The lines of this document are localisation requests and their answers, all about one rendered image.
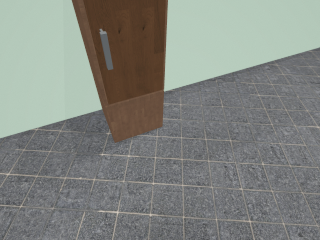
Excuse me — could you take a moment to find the cupboard door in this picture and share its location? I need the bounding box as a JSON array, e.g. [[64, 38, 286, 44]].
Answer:
[[83, 0, 166, 105]]

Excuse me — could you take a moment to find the handle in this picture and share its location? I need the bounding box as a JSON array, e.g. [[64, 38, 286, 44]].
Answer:
[[99, 29, 114, 70]]

